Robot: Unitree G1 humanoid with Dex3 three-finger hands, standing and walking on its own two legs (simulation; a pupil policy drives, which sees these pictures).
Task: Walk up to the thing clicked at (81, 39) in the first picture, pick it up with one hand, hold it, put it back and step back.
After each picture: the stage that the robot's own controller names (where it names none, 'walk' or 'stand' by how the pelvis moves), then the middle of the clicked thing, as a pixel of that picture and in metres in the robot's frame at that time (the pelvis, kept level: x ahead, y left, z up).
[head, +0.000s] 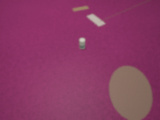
stand; (82, 43) +1.36 +0.09 -0.72
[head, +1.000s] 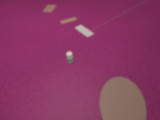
walk; (69, 57) +1.20 +0.33 -0.71
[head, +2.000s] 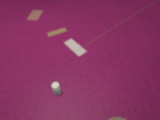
walk; (56, 88) +0.72 +0.37 -0.71
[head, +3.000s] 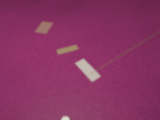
walk; out of the picture +0.44 +0.21 -0.71
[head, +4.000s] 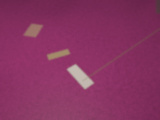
stand; out of the picture +0.34 +0.21 -0.72
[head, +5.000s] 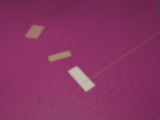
stand; out of the picture +0.32 +0.21 -0.72
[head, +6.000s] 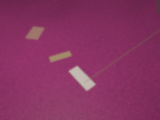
stand; out of the picture +0.34 +0.21 -0.73
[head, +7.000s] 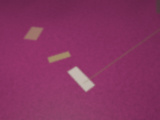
stand; out of the picture +0.32 +0.22 -0.73
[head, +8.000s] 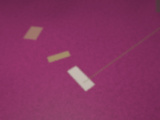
stand; out of the picture +0.32 +0.22 -0.73
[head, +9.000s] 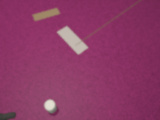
go down; (50, 106) +0.35 +0.21 -0.59
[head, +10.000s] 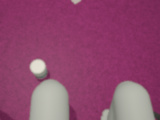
go down; (39, 69) +0.41 +0.23 -0.31
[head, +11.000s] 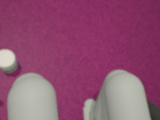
close in; (7, 61) +0.40 +0.25 -0.26
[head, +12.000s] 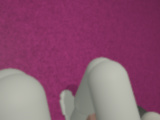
close; out of the picture +0.39 +0.27 -0.22
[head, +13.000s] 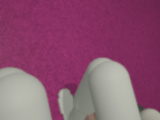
lift; out of the picture +0.38 +0.27 -0.22
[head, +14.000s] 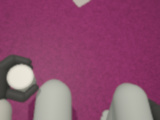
lift; (23, 80) +0.30 +0.24 -0.06
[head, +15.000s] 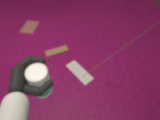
hold; (39, 81) +0.33 +0.17 +0.06
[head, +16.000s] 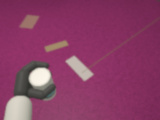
hold; (43, 85) +0.33 +0.17 +0.02
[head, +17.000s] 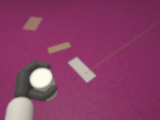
hold; (44, 85) +0.32 +0.17 +0.03
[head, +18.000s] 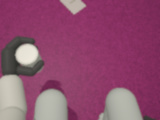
crouch; (31, 60) +0.41 +0.20 -0.09
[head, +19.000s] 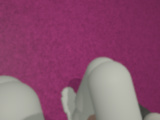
lower; out of the picture +0.41 +0.28 -0.22
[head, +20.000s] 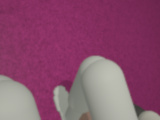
lower; out of the picture +0.42 +0.28 -0.23
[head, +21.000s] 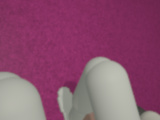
lower; out of the picture +0.40 +0.29 -0.23
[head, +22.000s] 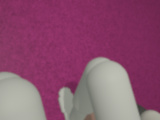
lower; out of the picture +0.40 +0.29 -0.22
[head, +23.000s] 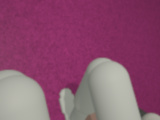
loosen; out of the picture +0.40 +0.27 -0.22
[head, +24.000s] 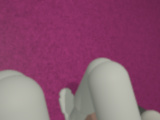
withdraw; out of the picture +0.39 +0.27 -0.23
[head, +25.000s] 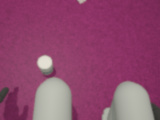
walk; (45, 65) +0.43 +0.22 -0.33
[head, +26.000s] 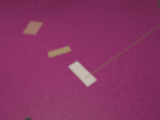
stand; out of the picture +0.34 +0.18 -0.66
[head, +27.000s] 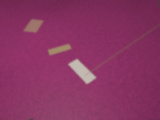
stand; out of the picture +0.36 +0.19 -0.67
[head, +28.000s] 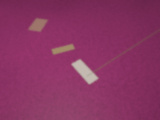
stand; out of the picture +0.36 +0.19 -0.69
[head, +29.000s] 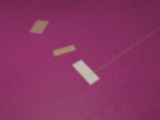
walk; out of the picture +0.36 +0.19 -0.72
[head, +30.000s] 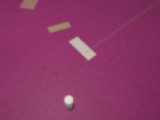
walk; (68, 102) +0.48 +0.10 -0.71
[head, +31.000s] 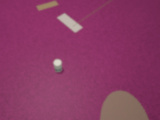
walk; (57, 65) +0.76 +0.23 -0.70
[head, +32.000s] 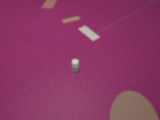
stand; (75, 65) +0.99 +0.18 -0.70
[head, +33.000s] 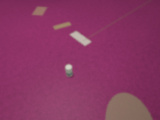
stand; (68, 70) +0.99 +0.20 -0.72
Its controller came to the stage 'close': yes
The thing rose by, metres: 0.72
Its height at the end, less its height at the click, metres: +0.00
